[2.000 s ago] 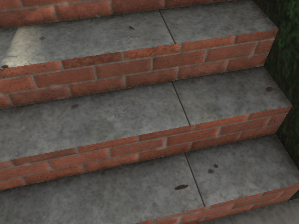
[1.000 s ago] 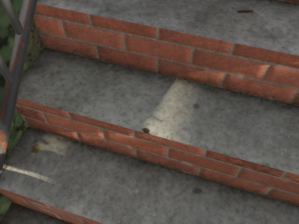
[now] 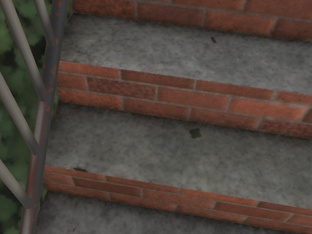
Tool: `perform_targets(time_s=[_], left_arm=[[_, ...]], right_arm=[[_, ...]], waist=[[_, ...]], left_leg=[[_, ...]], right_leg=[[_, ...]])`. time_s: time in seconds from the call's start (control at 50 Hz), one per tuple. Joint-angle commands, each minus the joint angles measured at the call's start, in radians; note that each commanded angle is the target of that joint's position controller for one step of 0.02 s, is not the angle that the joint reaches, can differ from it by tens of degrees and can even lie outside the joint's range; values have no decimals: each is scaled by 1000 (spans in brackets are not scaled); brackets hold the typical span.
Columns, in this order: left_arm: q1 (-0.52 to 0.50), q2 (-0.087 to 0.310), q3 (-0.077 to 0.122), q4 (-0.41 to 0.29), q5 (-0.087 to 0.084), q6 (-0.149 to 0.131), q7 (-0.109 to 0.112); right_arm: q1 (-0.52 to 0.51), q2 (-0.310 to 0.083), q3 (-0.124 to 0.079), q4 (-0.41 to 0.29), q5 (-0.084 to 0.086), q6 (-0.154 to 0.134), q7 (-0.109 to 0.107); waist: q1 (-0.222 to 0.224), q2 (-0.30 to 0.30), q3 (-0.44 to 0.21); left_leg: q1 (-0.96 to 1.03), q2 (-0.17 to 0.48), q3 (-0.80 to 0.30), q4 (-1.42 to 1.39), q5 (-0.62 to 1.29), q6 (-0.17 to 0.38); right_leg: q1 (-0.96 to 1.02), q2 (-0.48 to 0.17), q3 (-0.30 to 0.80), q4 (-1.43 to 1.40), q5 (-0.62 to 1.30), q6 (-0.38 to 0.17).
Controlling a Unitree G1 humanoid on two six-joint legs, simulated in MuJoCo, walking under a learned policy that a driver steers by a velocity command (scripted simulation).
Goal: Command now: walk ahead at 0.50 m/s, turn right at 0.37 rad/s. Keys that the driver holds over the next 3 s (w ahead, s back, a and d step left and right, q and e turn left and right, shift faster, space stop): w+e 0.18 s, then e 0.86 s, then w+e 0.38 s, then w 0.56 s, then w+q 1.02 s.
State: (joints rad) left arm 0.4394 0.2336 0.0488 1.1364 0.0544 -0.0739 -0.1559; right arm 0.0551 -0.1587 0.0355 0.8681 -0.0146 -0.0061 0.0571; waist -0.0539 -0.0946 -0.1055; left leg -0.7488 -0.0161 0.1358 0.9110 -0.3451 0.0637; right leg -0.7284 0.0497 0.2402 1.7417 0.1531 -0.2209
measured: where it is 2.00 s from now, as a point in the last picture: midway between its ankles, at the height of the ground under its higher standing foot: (203, 196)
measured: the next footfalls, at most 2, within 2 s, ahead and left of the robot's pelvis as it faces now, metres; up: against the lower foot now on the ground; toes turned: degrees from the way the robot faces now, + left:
right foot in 0.30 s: +0.33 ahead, -0.12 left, +0.20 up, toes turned -9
left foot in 0.84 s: +0.53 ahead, +0.17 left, +0.40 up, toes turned -19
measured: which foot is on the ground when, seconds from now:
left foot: down 0.00-0.34, up 0.36-0.82, down 0.84-1.00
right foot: up 0.00-0.28, down 0.30-0.84, up 0.86-1.00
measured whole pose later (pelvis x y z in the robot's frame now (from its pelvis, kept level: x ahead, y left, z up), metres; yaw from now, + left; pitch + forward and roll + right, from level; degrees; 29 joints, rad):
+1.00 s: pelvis +0.39 +0.12 +0.31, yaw -30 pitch +4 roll +1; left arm 0.35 0.19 0.04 0.84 0.01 -0.03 -0.02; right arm 0.13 -0.18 0.01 0.71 -0.04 -0.01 0.05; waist -0.04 -0.11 -0.09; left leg -0.87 0.08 0.12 1.41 -0.68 0.04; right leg -0.75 0.16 0.28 1.73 -0.13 0.07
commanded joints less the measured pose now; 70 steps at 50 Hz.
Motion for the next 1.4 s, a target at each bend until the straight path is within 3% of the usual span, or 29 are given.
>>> perform_targets(time_s=[0.02, 0.12, 0.18, 0.22, 0.28, 0.3, 0.34, 0.36, 0.4, 0.46, 0.6, 0.66, 0.72, 0.78, 0.82, 0.84, 0.86, 0.88, 0.9, 0.94, 0.98, 1.06, 1.08, 1.2, 1.24, 1.28, 1.32, 1.36, 1.4], left_arm=[[-96, -89, -36, -130, -20, 22, 48], [-320, -151, -106, -301, -60, 63, 53], [-518, -20, -89, -433, -70, 73, 72], [-667, 6, -100, -507, -59, 123, 65], [-327, -14, -101, -384, -36, 125, 49], [-289, 0, -96, -367, -37, 119, 67], [42, 86, -60, -269, -52, 111, 149], [122, 165, -28, -250, 3, 115, 151], [-105, 135, -9, -195, 17, 52, 124], [-333, -68, -65, -166, -51, -31, 126], [-206, 116, -8, -331, 12, -50, 152], [113, 92, -9, -230, -3, -51, 189], [154, 38, -25, -197, -24, -73, 172], [-233, 274, 21, -459, -3, -49, 156], [-347, 342, 65, -519, -28, -27, 126], [-436, 298, 70, -543, 50, 6, 92], [-520, 153, 35, -634, 66, 6, 61], [-190, 63, 32, -508, 22, 24, 72], [-22, 65, 31, -417, -49, 17, 107], [-95, 240, 77, -447, -45, 10, 162], [68, 191, 23, -372, -55, 12, 163], [53, 177, 70, -314, -19, 25, 138], [4, 97, 45, -311, -12, 11, 127], [220, 69, 36, -190, 51, 8, 95], [340, 8, 43, -113, 37, 3, 89], [293, 14, 43, -112, 9, -25, 56], [231, 312, 92, -218, -44, -31, 19], [150, 303, 58, -342, -17, -7, 75], [90, 146, -4, -319, -6, -30, 70]], right_arm=[[114, 109, 20, 180, -37, -54, 9], [144, 45, -2, 207, -129, -90, -6], [200, -71, -19, 183, -151, -85, 19], [241, -229, -49, 178, -98, -70, 58], [190, -400, -96, 136, 28, -151, 49], [229, -375, -98, 144, 22, -145, 51], [359, -235, -86, 109, -112, -108, 76], [209, -209, -110, 69, -75, -73, 93], [196, -120, -88, 64, -35, -49, 90], [65, -28, -42, -44, -52, -54, 14], [-61, -168, -57, -156, -10, -69, -64], [-306, -128, -13, -292, -16, -46, -93], [-350, -72, 3, -399, -48, -17, -119], [-133, -118, -23, -421, -54, -23, -107], [-153, -108, -36, -419, 1, 25, -46], [70, -134, -57, -306, 19, 35, -36], [300, -294, -108, -230, -39, -1, -46], [363, -345, -120, -234, -77, 1, -24], [303, -338, -117, -241, -62, -12, -8], [-177, -244, -76, -317, -41, -55, 19], [-389, -51, -38, -365, -9, -35, -5], [-62, -44, -28, -337, 49, -82, -69], [-87, -52, -37, -316, 14, -85, -89], [88, -163, -74, -430, 16, -19, -135], [58, -122, -37, -396, -57, -28, -111], [50, -18, 3, -343, 13, 21, -74], [74, 16, 11, -377, -33, 55, -9], [214, -2, -2, -265, -16, -71, 13], [20, -126, -40, -211, -13, -123, -12]], waist=[[88, 4, -72], [165, 169, 45], [143, 135, 21], [144, 288, 6], [269, 269, -97], [227, 295, -124], [229, 23, -500], [299, -226, -294], [141, -127, -47], [-18, 78, -24], [95, 14, -132], [243, -13, -54], [222, -26, -34], [-32, 9, -117], [-122, 13, -101], [-146, -23, -163], [-221, 369, -241], [-144, 571, -344], [-51, 469, -267], [98, 415, -146], [162, 196, -84], [79, 275, -6], [98, 330, 60], [-5, 339, 7], [78, 91, 19], [97, -68, 105], [-4, -397, 41], [49, -237, -115], [75, 29, 184]], left_leg=[[454, 262, -378, -483, 213, 157], [307, 215, -72, -701, 16, 107], [188, 158, 51, -816, 74, 82], [166, 268, 34, -1017, 677, 186], [780, 341, 67, -604, 2058, 166], [920, 355, 39, -482, 2149, 179], [445, 216, -51, 17, 1496, 116], [69, -42, -113, 588, 329, 20], [-285, -39, -370, 998, 310, 72], [-284, -17, -361, 957, 135, 115], [-167, -18, -193, 1103, -222, -114], [-770, -14, -338, 1294, -454, -59], [-791, 16, -329, 1268, -466, -17], [-175, 23, -155, 834, -250, -101], [242, -54, -30, 304, -419, -86], [458, -76, -117, 295, -111, -87], [625, 124, -667, -16, 9, 131], [651, 382, -1249, -237, 189, 383], [539, 378, -1170, -236, 483, 294], [230, 300, -631, -117, 68, 80], [-55, 270, -378, -72, -271, 10], [-58, 335, -246, -49, -322, -61], [-35, 238, -119, -36, -282, -66], [121, 298, -30, -15, -399, -224], [-116, 370, -107, 294, -538, -191], [-61, 187, 84, 868, -560, -181], [-538, 16, -17, 1551, -405, -97], [-691, -60, -223, 1936, -27, -86], [-894, 34, -284, 1837, 236, -33]], right_leg=[[-501, -65, 22, 460, -86, -64], [-681, -85, -159, 682, -427, -119], [-490, -136, -267, 205, -232, -75], [-191, -86, -350, -68, -476, -7], [-176, 54, -451, -534, -438, 92], [-168, 109, -472, -724, -495, 93], [582, -37, 109, -901, -73, -116], [534, -179, 508, -1264, -225, -212], [317, -138, 375, -1215, -629, -45], [148, -69, 142, -1260, -360, -7], [274, -178, 96, -1342, 112, 20], [824, -348, 346, -1250, 108, -39], [747, -323, 320, -1253, -18, 3], [228, -146, 189, -1329, 4, 60], [-141, -191, 251, -1517, -151, -5], [-168, -146, 209, -1440, -138, 44], [-307, 43, 55, -1072, -261, 193], [-236, 145, 268, -593, -435, 276], [-197, 189, 320, -70, -355, 297], [-255, 127, 130, 165, -307, 288], [-18, 49, -63, 147, -291, 315], [86, -7, -71, 13, -119, 254], [76, -8, -90, -109, -76, 231], [344, -51, -410, -1005, -345, 196], [637, -135, -287, -1058, 34, 114], [548, -134, -302, -1477, -6, -5], [660, -192, -20, -1109, 455, -220], [771, -344, 383, -1227, 149, -230], [703, -370, 472, -1347, -454, -31]])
